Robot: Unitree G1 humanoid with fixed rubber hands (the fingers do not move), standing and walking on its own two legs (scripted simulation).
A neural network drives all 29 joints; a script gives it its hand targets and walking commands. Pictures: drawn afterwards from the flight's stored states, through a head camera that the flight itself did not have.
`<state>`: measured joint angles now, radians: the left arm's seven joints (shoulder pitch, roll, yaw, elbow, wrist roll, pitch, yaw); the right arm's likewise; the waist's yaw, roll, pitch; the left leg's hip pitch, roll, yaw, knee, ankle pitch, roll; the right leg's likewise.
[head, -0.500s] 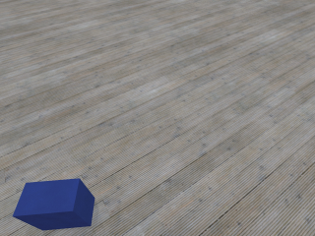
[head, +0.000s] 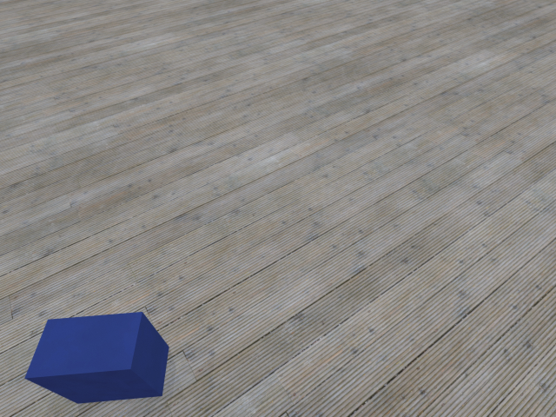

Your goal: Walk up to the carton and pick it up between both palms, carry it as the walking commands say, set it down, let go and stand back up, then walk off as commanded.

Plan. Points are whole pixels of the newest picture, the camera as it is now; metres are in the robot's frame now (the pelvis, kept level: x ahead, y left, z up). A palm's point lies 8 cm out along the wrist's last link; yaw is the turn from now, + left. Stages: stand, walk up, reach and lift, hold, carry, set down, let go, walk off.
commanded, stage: stand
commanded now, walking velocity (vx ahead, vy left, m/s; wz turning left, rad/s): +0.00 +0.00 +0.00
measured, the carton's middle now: (108, 360) +0.41 +0.59 -0.63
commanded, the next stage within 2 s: walk off in 1.72 s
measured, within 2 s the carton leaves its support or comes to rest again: neither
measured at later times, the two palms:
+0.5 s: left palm out of the picture +0.09 +0.30 -0.10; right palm out of the picture +0.10 -0.32 -0.10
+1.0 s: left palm out of the picture +0.10 +0.29 -0.10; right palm out of the picture +0.11 -0.33 -0.10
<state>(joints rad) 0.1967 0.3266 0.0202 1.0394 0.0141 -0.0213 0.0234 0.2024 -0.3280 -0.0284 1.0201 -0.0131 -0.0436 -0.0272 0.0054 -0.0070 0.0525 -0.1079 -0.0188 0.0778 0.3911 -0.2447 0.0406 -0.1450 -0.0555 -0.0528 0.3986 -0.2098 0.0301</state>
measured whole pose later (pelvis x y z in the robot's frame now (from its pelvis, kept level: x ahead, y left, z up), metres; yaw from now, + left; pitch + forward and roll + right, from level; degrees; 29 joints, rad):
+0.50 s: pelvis +0.00 -0.01 +0.00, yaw +0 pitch -2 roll +0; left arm 0.09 0.39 -0.01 1.08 0.01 -0.03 0.00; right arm 0.10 -0.38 0.00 1.08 -0.01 -0.04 0.00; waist 0.00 -0.01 0.04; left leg -0.07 -0.01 0.07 0.31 -0.20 0.02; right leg -0.11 -0.04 -0.07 0.32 -0.17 0.02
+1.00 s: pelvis +0.01 -0.02 +0.01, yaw +0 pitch -2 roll +0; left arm 0.08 0.39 -0.01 1.09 0.01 -0.03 0.00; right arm 0.09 -0.39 0.00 1.08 -0.01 -0.03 0.00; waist 0.00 0.00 0.03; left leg -0.07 0.00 0.06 0.29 -0.20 0.01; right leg -0.10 -0.03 -0.07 0.30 -0.17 0.01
